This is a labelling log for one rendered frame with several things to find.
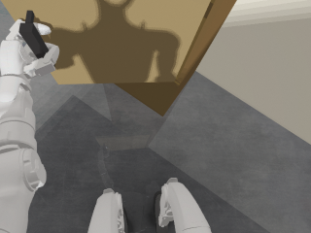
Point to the handle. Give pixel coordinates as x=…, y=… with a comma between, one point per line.
x=31, y=36

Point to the left robot thigh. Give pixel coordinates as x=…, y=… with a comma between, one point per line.
x=107, y=211

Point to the left robot forearm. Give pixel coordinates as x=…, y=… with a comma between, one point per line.
x=17, y=121

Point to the robot left hand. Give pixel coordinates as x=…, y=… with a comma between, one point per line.
x=14, y=56

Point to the right robot shin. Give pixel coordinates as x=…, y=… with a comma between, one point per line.
x=166, y=216

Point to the cupboard door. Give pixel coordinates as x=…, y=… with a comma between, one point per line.
x=116, y=41

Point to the robot left upper arm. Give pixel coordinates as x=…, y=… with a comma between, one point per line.
x=21, y=174

